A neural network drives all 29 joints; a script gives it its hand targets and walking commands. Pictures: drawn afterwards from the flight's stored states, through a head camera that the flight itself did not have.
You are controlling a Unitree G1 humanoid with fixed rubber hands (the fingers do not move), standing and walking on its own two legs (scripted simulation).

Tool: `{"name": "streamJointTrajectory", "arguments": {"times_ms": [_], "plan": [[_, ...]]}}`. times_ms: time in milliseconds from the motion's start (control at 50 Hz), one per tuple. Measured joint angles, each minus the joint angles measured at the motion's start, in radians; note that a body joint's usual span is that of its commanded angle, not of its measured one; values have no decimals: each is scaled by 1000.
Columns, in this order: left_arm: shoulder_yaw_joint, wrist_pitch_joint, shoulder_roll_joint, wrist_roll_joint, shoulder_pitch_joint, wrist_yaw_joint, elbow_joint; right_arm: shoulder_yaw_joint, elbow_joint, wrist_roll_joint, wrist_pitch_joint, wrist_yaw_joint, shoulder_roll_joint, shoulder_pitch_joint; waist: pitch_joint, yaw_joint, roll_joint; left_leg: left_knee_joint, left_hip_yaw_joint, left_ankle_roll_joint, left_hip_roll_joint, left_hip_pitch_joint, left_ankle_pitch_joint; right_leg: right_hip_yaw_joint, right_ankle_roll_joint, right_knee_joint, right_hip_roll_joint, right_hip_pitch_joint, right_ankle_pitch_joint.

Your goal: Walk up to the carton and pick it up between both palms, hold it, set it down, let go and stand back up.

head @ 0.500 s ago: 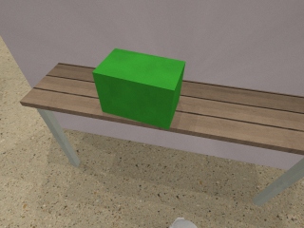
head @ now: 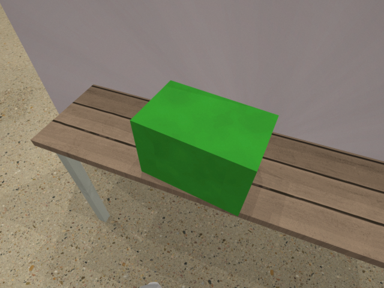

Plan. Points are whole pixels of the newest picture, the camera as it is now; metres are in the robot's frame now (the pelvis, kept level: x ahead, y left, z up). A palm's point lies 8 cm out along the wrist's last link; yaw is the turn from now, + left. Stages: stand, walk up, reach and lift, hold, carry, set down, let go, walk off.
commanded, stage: walk up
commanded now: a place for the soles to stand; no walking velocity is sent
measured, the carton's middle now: (203, 146) +0.47 -0.02 +0.01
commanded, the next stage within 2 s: none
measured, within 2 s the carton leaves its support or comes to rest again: neither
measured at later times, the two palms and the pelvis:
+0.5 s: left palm out of the picture +0.06 +0.22 -0.11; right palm out of the picture +0.06 -0.28 -0.13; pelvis +0.01 -0.02 +0.01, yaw -2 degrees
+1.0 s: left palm out of the picture +0.08 +0.24 -0.12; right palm out of the picture +0.07 -0.26 -0.12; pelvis +0.03 -0.01 +0.01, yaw -2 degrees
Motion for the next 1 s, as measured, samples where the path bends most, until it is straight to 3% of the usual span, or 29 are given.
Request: {"name": "streamJointTrajectory", "arguments": {"times_ms": [40, 100, 160, 220, 280, 360, 460, 500, 680, 1000], "plan": [[-9, 22, 11, -7, -22, 5, 1, 13, -2, 11, 7, -6, 24, -26, 11, -2, -31, 41, 7, 7, -16, -12, -68, 45, 6, 119, -6, -49, -96], [-13, 63, 15, -6, -55, 18, -4, 34, -1, 38, 35, -18, 50, -56, 18, -8, -54, 45, 14, 10, -18, -10, -67, 106, 11, 225, 8, -105, -221], [-10, 68, 12, -9, -89, 21, -6, 43, 3, 35, 53, -24, 54, -75, 18, -15, -55, 15, 16, 5, -18, -7, -48, 129, 16, 194, 5, -131, -176], [-2, 53, 11, -12, -100, 20, -14, 42, 17, 27, 67, -21, 42, -89, 9, -13, -40, 12, 18, -5, -8, -17, -40, 130, 10, 84, 0, -114, -52], [6, 41, -1, -14, -102, 16, -10, 32, 44, 30, 86, -14, 14, -103, 3, -17, 7, 26, -1, -18, 19, -20, -48, 110, 13, 20, 26, -88, 65], [9, 38, -6, -34, -82, 9, 0, 25, 78, 35, 88, -2, -15, -91, -34, -29, 17, -19, 0, -8, 8, -3, -106, 118, 5, -23, 25, -81, 68], [5, 28, -11, -32, -93, 2, 6, 22, 121, 28, 57, 0, -53, -59, -29, -49, 43, -83, -3, -17, 22, 27, 10, 120, 1, -65, 43, -59, 91], [5, 28, -9, -32, -105, -1, 7, 26, 142, 27, 56, -2, -57, -37, -32, -51, 39, -86, -4, -34, 24, 37, 4, 120, 0, -73, 45, -48, 89], [-6, 30, -3, -31, -149, 1, 13, 44, 187, 27, 52, -2, -49, 21, -43, -61, 4, -95, 6, -36, 28, 52, -19, 129, 6, -121, 49, -19, 97], [-17, 29, 25, -30, -149, 9, 57, 50, 175, 31, 52, -1, -35, -49, -40, -45, 3, -95, 16, -19, 13, 54, -31, 137, 23, -138, 32, -11, 95]]}}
